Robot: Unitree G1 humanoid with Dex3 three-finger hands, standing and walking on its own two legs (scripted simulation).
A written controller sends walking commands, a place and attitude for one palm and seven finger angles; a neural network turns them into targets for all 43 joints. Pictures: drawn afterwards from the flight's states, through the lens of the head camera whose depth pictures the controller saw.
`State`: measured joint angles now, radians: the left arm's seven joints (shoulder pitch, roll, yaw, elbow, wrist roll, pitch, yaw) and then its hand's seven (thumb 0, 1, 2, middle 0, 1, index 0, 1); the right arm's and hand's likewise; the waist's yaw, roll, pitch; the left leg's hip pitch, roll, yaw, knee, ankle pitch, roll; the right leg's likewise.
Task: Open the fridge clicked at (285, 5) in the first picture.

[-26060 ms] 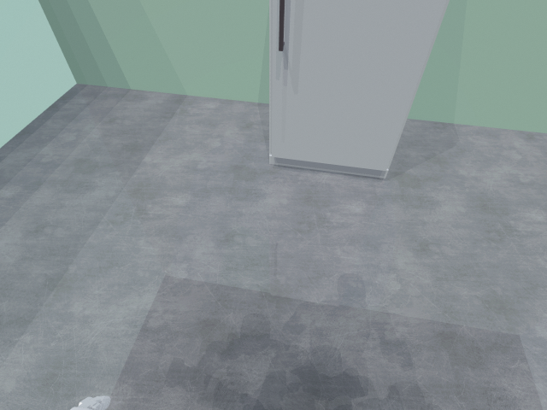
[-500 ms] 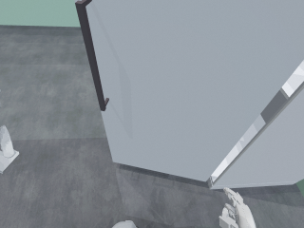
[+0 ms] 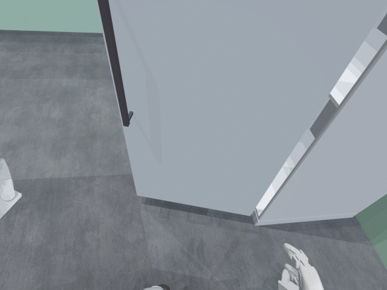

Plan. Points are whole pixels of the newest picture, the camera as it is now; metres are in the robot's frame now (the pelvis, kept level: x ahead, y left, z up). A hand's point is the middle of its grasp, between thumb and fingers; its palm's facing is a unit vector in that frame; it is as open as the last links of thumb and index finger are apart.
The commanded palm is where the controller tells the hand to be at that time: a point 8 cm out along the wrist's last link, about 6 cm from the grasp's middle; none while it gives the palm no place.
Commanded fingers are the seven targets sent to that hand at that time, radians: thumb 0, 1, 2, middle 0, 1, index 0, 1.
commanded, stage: stop stepping back and stand still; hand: left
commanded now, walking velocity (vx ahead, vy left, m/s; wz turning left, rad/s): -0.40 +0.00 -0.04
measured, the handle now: (119, 70) +0.61 +0.27 +0.11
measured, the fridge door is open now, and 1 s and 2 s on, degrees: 75 75 75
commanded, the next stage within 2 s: let the arm hang, fingers relaxed in 0.94 s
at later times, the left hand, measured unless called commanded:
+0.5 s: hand out of the picture +0.18 +0.29 +0.17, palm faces +0.40 -0.85 -0.35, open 7.4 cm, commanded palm +0.11 +0.32 +0.18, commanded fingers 0.00 0.90 0.90 -0.20 -0.30 -0.20 -0.30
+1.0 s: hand out of the picture +0.19 +0.31 +0.17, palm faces +0.35 -0.81 -0.47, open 7.4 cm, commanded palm +0.12 +0.35 +0.18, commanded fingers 0.00 0.90 0.90 -0.20 -0.30 -0.20 -0.30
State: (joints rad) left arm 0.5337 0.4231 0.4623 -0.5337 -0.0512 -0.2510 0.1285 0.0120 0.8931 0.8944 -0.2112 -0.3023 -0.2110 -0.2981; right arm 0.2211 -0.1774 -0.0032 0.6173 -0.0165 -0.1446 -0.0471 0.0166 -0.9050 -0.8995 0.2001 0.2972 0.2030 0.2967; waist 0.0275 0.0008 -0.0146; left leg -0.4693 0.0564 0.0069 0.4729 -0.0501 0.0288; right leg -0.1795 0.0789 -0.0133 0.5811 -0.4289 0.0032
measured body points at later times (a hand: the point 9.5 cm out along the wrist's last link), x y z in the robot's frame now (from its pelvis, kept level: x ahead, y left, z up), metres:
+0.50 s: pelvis -0.04 +0.03 +0.01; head -0.05 +0.07 +0.46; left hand +0.16 +0.33 +0.19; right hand +0.08 -0.21 -0.07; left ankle +0.11 +0.09 -0.73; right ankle -0.09 -0.06 -0.72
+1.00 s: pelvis -0.03 +0.06 +0.01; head -0.01 +0.08 +0.46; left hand +0.16 +0.35 +0.20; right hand +0.12 -0.16 -0.07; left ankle +0.00 +0.16 -0.73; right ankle -0.04 -0.04 -0.73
